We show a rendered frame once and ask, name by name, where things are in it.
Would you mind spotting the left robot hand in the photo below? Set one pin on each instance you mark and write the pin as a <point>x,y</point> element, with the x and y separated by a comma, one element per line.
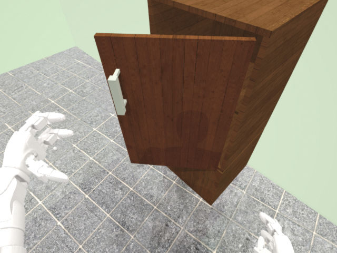
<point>22,145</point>

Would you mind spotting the cupboard door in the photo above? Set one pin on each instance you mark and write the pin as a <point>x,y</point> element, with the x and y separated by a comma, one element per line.
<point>181,92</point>

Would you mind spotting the right robot hand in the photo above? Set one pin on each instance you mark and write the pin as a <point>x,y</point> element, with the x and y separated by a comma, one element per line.
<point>275,239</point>

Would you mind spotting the handle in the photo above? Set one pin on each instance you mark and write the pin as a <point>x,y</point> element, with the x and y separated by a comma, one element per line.
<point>116,92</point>

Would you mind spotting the robot left forearm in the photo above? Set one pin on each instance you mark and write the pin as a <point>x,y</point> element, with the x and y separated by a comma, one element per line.
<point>13,184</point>

